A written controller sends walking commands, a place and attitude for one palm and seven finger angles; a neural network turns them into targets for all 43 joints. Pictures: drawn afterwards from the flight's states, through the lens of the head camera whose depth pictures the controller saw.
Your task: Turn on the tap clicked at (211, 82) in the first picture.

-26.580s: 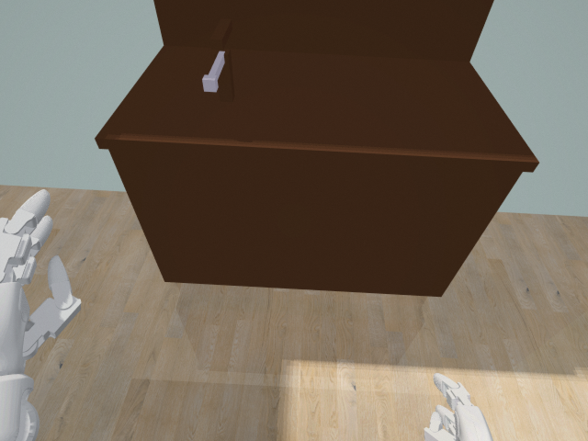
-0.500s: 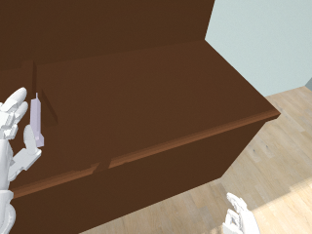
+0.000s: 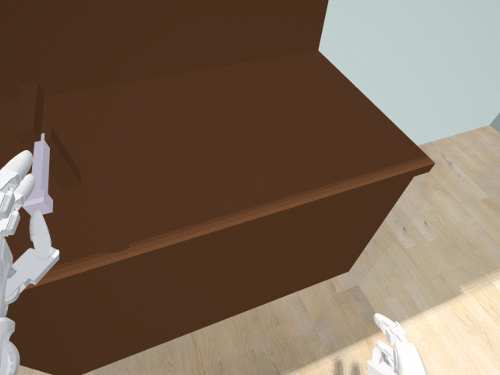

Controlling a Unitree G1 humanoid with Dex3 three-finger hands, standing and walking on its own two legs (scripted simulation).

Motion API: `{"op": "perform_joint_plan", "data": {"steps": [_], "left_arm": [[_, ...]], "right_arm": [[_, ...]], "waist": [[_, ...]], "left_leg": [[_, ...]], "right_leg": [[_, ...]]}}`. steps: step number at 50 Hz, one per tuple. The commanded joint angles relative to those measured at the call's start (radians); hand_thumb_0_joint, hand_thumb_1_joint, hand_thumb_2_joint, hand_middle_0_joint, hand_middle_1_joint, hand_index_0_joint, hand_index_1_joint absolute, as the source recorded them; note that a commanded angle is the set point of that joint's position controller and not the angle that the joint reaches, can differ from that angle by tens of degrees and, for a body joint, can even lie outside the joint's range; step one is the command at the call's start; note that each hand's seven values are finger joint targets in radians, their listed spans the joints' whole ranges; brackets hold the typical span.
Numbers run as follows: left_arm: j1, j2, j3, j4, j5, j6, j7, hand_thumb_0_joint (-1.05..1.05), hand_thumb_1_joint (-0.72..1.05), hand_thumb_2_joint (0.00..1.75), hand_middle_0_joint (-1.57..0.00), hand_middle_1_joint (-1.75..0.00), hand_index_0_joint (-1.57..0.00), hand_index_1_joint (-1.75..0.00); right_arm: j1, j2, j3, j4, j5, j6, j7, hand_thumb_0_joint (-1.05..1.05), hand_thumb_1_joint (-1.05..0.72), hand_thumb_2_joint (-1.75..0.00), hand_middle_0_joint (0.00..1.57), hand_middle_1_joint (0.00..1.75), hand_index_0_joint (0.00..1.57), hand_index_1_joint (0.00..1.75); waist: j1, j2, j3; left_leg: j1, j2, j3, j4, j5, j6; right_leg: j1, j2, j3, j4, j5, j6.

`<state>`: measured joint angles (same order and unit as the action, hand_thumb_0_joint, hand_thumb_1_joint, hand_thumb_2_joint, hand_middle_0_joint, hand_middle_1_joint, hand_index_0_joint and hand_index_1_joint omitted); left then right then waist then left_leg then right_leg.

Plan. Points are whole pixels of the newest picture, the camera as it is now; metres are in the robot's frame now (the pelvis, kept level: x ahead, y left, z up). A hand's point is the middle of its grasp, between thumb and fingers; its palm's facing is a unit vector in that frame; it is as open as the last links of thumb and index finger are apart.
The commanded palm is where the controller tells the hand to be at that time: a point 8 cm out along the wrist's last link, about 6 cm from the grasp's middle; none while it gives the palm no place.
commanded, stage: come to a stop and stand still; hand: left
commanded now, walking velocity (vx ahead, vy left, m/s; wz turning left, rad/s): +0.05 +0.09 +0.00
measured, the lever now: (38, 203) +0.33 +0.34 +0.09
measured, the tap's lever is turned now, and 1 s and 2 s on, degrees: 0 0 0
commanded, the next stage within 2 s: look again from close up in 0.90 s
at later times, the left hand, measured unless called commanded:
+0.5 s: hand out of the picture +0.20 +0.29 +0.16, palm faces +0.46 -0.83 -0.32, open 7.4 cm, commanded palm +0.14 +0.32 +0.18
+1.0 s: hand (0, 271) +0.20 +0.28 +0.16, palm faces +0.42 -0.83 -0.37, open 7.4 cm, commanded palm +0.14 +0.32 +0.18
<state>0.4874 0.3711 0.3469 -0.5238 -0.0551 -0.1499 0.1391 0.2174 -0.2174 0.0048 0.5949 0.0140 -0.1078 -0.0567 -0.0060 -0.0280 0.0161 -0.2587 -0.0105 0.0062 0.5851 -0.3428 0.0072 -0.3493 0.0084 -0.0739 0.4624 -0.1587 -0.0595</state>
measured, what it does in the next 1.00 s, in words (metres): steps on the spot: left foot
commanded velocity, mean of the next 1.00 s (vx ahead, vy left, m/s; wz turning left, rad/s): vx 0.00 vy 0.00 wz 0.00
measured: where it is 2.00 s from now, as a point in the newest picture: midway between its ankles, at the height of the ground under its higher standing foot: outside the picture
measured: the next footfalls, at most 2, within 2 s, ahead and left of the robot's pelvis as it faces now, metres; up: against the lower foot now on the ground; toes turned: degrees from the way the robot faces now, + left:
left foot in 0.04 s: -0.01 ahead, +0.13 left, +0.00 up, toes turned +2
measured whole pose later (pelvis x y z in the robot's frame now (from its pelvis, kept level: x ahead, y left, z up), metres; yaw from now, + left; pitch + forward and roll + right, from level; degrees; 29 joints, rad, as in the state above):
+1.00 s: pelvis -0.01 +0.03 +0.00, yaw +2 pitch -2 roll -1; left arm 0.46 0.36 0.34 -0.49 -0.05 -0.17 0.13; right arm 0.20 -0.22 -0.01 0.58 0.02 -0.09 -0.03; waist 0.02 -0.02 0.06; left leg -0.13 -0.03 0.00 0.49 -0.33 0.03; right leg -0.27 -0.02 -0.09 0.45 -0.15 -0.01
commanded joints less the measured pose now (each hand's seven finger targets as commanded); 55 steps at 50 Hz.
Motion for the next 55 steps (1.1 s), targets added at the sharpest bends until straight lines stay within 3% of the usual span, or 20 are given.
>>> {"op": "perform_joint_plan", "data": {"steps": [1, 3, 4, 6, 10, 11, 13, 20, 24, 26, 33, 38, 42, 46, 49, 50, 51, 52, 53, 55], "left_arm": [[-0.032, 0.193, 0.141, -0.158, 0.004, -0.05, 0.047, 0.0, 0.9, 0.9, -0.2, -0.3, -0.2, -0.3], [-0.04, 0.187, 0.132, -0.188, 0.005, -0.058, 0.04, 0.0, 0.9, 0.9, -0.2, -0.3, -0.2, -0.3], [-0.027, 0.203, 0.151, -0.185, 0.007, -0.058, 0.041, 0.0, 0.9, 0.9, -0.2, -0.3, -0.2, -0.3], [-0.058, 0.204, 0.139, -0.237, 0.009, -0.065, 0.032, 0.0, 0.9, 0.9, -0.2, -0.3, -0.2, -0.3], [-0.067, 0.161, 0.105, -0.205, 0.008, -0.07, 0.027, 0.0, 0.9, 0.9, -0.2, -0.3, -0.2, -0.3], [-0.086, 0.183, 0.123, -0.214, 0.01, -0.072, 0.027, 0.0, 0.9, 0.9, -0.2, -0.3, -0.2, -0.3], [-0.106, 0.154, 0.101, -0.171, 0.015, -0.074, 0.025, 0.0, 0.9, 0.9, -0.2, -0.3, -0.2, -0.3], [-0.239, 0.119, 0.058, -0.073, 0.031, -0.065, 0.013, 0.0, 0.9, 0.9, -0.2, -0.3, -0.2, -0.3], [-0.266, 0.107, 0.036, -0.102, 0.032, -0.069, 0.009, 0.0, 0.9, 0.9, -0.2, -0.3, -0.2, -0.3], [-0.27, 0.141, 0.061, -0.154, 0.033, -0.074, 0.011, 0.0, 0.9, 0.9, -0.2, -0.3, -0.2, -0.3], [-0.136, 0.158, 0.113, -0.172, 0.011, -0.088, 0.015, 0.0, 0.9, 0.9, -0.2, -0.3, -0.2, -0.3], [-0.061, 0.163, 0.134, -0.19, -0.002, -0.096, 0.013, 0.0, 0.9, 0.9, -0.2, -0.3, -0.2, -0.3], [-0.037, 0.146, 0.119, -0.173, -0.006, -0.093, 0.011, 0.0, 0.9, 0.9, -0.2, -0.3, -0.2, -0.3], [-0.096, 0.165, 0.118, -0.211, 0.0, -0.094, 0.016, 0.0, 0.9, 0.9, -0.2, -0.3, -0.2, -0.3], [-0.12, 0.146, 0.097, -0.17, 0.004, -0.09, 0.019, 0.0, 0.9, 0.9, -0.2, -0.3, -0.2, -0.3], [-1.133, 0.898, 0.643, -0.334, 0.186, -0.185, 0.01, 0.0, 0.9, 0.9, -0.2, -0.3, -0.2, -0.3], [-0.914, 0.545, 0.429, -0.001, 0.073, -0.15, -0.011, 0.0, 0.9, 0.9, -0.2, -0.3, -0.2, -0.3], [-0.602, 0.343, 0.279, 0.101, 0.053, -0.145, -0.033, 0.0, 0.9, 0.9, -0.2, -0.3, -0.2, -0.3], [-0.57, 0.28, 0.207, 0.12, 0.055, -0.151, -0.053, 0.0, 0.9, 0.9, -0.2, -0.3, -0.2, -0.3], [-0.319, 0.099, 0.046, 0.14, 0.018, -0.137, -0.07, 0.0, 0.9, 0.9, -0.2, -0.3, -0.2, -0.3]], "right_arm": [[-0.087, -0.103, -0.041, -0.151, 0.004, -0.059, -0.017, 0.0, -0.9, -0.9, 0.2, 0.3, 0.2, 0.3], [-0.084, -0.124, -0.056, -0.159, 0.007, -0.055, -0.01, 0.0, -0.9, -0.9, 0.2, 0.3, 0.2, 0.3], [-0.082, -0.122, -0.058, -0.156, 0.007, -0.053, -0.008, 0.0, -0.9, -0.9, 0.2, 0.3, 0.2, 0.3], [-0.104, -0.113, -0.046, -0.16, 0.009, -0.053, 0.0, 0.0, -0.9, -0.9, 0.2, 0.3, 0.2, 0.3], [-0.085, -0.127, -0.056, -0.16, 0.01, -0.055, 0.008, 0.0, -0.9, -0.9, 0.2, 0.3, 0.2, 0.3], [-0.088, -0.128, -0.055, -0.155, 0.011, -0.056, 0.007, 0.0, -0.9, -0.9, 0.2, 0.3, 0.2, 0.3], [-0.077, -0.125, -0.05, -0.153, 0.009, -0.052, 0.008, 0.0, -0.9, -0.9, 0.2, 0.3, 0.2, 0.3], [-0.064, -0.114, -0.04, -0.152, 0.012, -0.051, 0.012, 0.0, -0.9, -0.9, 0.2, 0.3, 0.2, 0.3], [-0.072, -0.11, -0.037, -0.156, 0.005, -0.057, 0.019, 0.0, -0.9, -0.9, 0.2, 0.3, 0.2, 0.3], [-0.084, -0.108, -0.035, -0.156, 0.005, -0.061, 0.024, 0.0, -0.9, -0.9, 0.2, 0.3, 0.2, 0.3], [-0.079, -0.1, -0.044, -0.171, 0.001, -0.049, 0.031, 0.0, -0.9, -0.9, 0.2, 0.3, 0.2, 0.3], [-0.072, -0.106, -0.053, -0.174, 0.005, -0.035, 0.029, 0.0, -0.9, -0.9, 0.2, 0.3, 0.2, 0.3], [-0.075, -0.109, -0.053, -0.169, 0.006, -0.028, 0.024, 0.0, -0.9, -0.9, 0.2, 0.3, 0.2, 0.3], [-0.089, -0.116, -0.055, -0.167, 0.01, -0.028, 0.017, 0.0, -0.9, -0.9, 0.2, 0.3, 0.2, 0.3], [-0.085, -0.115, -0.051, -0.163, 0.004, -0.027, 0.015, 0.0, -0.9, -0.9, 0.2, 0.3, 0.2, 0.3], [0.053, -0.122, -0.037, -0.127, -0.049, -0.097, 0.014, 0.0, -0.9, -0.9, 0.2, 0.3, 0.2, 0.3], [-0.046, -0.046, -0.028, -0.072, 0.014, -0.09, 0.029, 0.0, -0.9, -0.9, 0.2, 0.3, 0.2, 0.3], [-0.031, -0.07, -0.04, -0.09, -0.012, -0.094, 0.039, 0.0, -0.9, -0.9, 0.2, 0.3, 0.2, 0.3], [-0.031, -0.111, -0.051, -0.133, -0.02, -0.107, 0.043, 0.0, -0.9, -0.9, 0.2, 0.3, 0.2, 0.3], [-0.034, -0.1, -0.049, -0.14, 0.01, -0.105, 0.074, 0.0, -0.9, -0.9, 0.2, 0.3, 0.2, 0.3]], "waist": [[0.018, -0.021, -0.126], [0.026, 0.009, -0.154], [0.018, 0.036, -0.175], [0.016, 0.116, -0.163], [0.019, 0.061, -0.094], [0.018, 0.079, -0.072], [0.019, 0.095, -0.045], [0.022, 0.094, 0.026], [0.023, 0.079, -0.005], [0.024, 0.102, -0.032], [0.024, 0.068, -0.122], [0.017, 0.085, -0.163], [0.013, 0.062, -0.154], [0.015, 0.105, -0.127], [0.02, 0.084, -0.101], [0.047, 0.038, 0.034], [0.031, 0.193, -0.042], [0.031, 0.181, -0.088], [0.033, 0.19, -0.12], [0.041, 0.209, -0.137]], "left_leg": [[0.046, 0.06, -0.02, -0.22, 0.123, 0.036], [0.051, 0.086, -0.024, -0.206, 0.246, 0.032], [0.054, 0.089, -0.027, -0.163, 0.31, 0.03], [0.041, 0.099, -0.058, -0.171, 0.316, 0.025], [-0.018, 0.092, -0.081, -0.203, 0.144, 0.026], [-0.01, 0.095, -0.079, -0.219, 0.134, 0.03], [-0.049, 0.105, -0.102, -0.259, 0.066, 0.036], [-0.133, 0.116, -0.104, -0.318, -0.091, 0.045], [-0.087, 0.103, -0.094, -0.297, 0.011, 0.033], [-0.054, 0.096, -0.084, -0.289, 0.094, 0.023], [-0.003, 0.084, -0.068, -0.204, 0.349, -0.019], [0.028, 0.085, -0.064, -0.163, 0.46, -0.04], [0.042, 0.088, -0.069, -0.156, 0.449, -0.035], [0.044, 0.094, -0.077, -0.184, 0.395, -0.028], [0.005, 0.095, -0.083, -0.212, 0.262, -0.007], [-0.191, 0.087, -0.014, -0.056, 0.317, 0.032], [0.011, 0.107, -0.034, -0.107, 0.371, -0.008], [0.069, 0.073, -0.041, -0.17, 0.441, -0.057], [0.06, 0.067, -0.005, -0.162, 0.425, -0.057], [0.022, 0.063, -0.008, -0.165, 0.307, -0.026]], "right_leg": [[0.197, -0.188, 0.206, -0.127, -0.069, 0.012], [0.267, -0.159, 0.171, -0.081, 0.075, 0.039], [0.291, -0.157, 0.154, -0.053, 0.163, 0.035], [0.286, -0.149, 0.129, -0.03, 0.187, 0.026], [0.245, -0.12, 0.124, -0.068, 0.004, 0.025], [0.218, -0.112, 0.119, -0.069, -0.023, 0.028], [0.218, -0.088, 0.103, -0.062, -0.085, 0.035], [0.234, -0.052, 0.088, -0.057, -0.131, 0.048], [0.252, -0.058, 0.094, -0.063, -0.058, 0.039], [0.268, -0.062, 0.086, -0.044, 0.009, 0.035], [0.349, -0.096, 0.081, -0.02, 0.24, 0.009], [0.355, -0.112, 0.074, 0.003, 0.337, -0.005], [0.323, -0.116, 0.075, 0.0, 0.323, -0.002], [0.29, -0.106, 0.08, -0.002, 0.261, 0.006], [0.284, -0.099, 0.089, -0.031, 0.159, 0.019], [0.241, -0.058, 0.113, 0.01, 0.116, 0.046], [0.125, -0.151, 0.094, 0.011, 0.109, -0.045], [0.166, -0.097, 0.107, 0.052, 0.22, -0.04], [0.206, -0.079, 0.143, 0.049, 0.251, -0.024], [0.282, -0.105, 0.142, 0.006, 0.205, 0.004]]}}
